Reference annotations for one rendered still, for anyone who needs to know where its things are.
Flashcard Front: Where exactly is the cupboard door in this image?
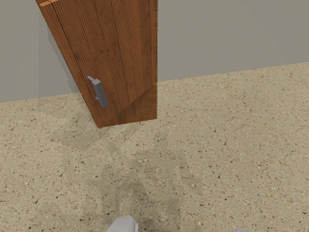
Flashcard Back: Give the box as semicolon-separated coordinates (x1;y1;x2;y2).
39;0;155;129

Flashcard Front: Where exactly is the robot left thigh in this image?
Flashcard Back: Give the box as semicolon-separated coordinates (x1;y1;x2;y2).
106;216;139;232

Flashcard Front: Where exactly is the handle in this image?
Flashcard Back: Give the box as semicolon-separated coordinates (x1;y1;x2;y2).
87;76;108;107

